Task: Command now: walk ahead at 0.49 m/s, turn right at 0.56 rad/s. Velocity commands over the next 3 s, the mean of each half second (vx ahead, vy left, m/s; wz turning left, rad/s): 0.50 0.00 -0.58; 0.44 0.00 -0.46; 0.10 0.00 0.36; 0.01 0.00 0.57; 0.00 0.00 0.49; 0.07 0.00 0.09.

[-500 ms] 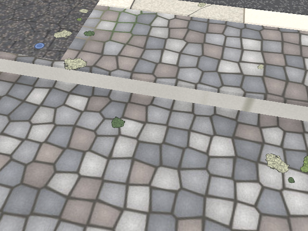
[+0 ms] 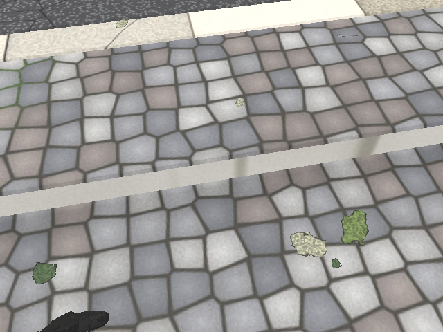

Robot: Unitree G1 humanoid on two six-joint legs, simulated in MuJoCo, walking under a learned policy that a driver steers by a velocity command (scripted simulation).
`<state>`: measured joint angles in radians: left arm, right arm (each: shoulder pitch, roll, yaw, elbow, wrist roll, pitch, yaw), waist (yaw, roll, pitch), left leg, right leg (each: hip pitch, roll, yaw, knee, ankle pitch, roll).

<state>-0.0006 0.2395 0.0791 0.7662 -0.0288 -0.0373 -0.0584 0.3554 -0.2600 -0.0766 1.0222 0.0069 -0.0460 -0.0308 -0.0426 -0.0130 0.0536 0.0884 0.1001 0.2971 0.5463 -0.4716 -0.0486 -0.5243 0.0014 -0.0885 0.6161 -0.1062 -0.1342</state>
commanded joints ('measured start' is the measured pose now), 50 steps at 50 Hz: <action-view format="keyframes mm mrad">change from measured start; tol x32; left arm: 1 342 339 100 8 0 3 29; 43 11 64 -38 -147 73 22 -31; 50 404 250 3 -24 60 -20 50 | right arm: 1 11 -39 15 -158 -16 -54 12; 20 -466 -122 -6 -328 2 -82 50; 25 2 -266 -27 -284 -94 -62 25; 50 171 -61 37 -171 42 -1 22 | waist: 1 99 -235 -369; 23 50 -135 -84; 26 -2 418 -414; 44 -3 121 16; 50 140 -212 -541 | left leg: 1 -760 -136 -211 876 -97 12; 15 -634 -52 -342 62 571 -8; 23 -399 -117 -300 -58 321 48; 26 190 364 -1084 -271 63 247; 31 -185 162 -534 -327 298 169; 47 -138 101 -165 -44 1089 114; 50 -521 -135 -305 647 -192 55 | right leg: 1 932 -335 870 -252 -232 -323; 9 310 -161 406 -415 135 -169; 21 401 -145 479 -249 6 -69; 24 320 -19 421 73 277 9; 27 -167 54 228 663 -400 58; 37 -177 -61 136 383 -92 115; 46 169 42 17 -78 -10 46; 50 900 -499 496 -66 1175 -187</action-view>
